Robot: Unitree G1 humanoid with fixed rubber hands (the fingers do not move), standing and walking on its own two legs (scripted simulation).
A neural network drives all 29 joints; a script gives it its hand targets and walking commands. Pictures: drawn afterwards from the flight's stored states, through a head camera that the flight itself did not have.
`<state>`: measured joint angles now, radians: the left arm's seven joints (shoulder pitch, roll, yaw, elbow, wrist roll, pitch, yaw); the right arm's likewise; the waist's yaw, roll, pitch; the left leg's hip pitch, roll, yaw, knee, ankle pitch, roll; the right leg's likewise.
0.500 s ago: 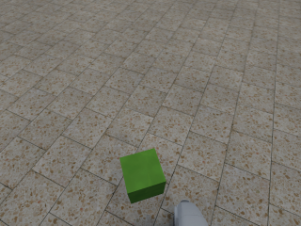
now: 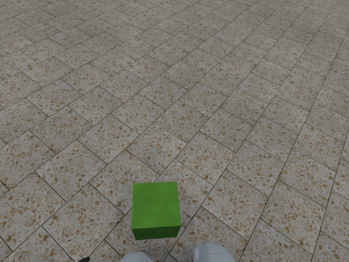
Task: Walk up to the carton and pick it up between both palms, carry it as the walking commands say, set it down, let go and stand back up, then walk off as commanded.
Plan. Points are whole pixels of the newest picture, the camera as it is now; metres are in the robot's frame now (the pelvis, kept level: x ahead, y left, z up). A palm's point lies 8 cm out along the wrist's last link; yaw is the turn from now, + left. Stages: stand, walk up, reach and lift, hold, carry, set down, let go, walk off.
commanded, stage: walk up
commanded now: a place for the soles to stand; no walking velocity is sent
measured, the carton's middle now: (155, 211) +0.39 +0.04 -0.62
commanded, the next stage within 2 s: none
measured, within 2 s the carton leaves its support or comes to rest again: neither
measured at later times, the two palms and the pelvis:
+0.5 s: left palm out of the picture +0.07 +0.20 -0.11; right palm out of the picture +0.10 -0.28 -0.11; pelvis +0.01 -0.04 +0.02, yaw +6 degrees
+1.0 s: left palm out of the picture +0.00 +0.25 -0.12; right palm out of the picture +0.09 -0.26 -0.11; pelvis -0.01 -0.02 +0.01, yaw +12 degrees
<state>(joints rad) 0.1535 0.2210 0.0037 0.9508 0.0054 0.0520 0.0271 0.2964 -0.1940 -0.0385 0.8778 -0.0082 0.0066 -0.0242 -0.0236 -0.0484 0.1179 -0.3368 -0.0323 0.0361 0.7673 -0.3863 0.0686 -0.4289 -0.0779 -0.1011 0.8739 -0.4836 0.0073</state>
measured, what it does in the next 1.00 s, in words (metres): stands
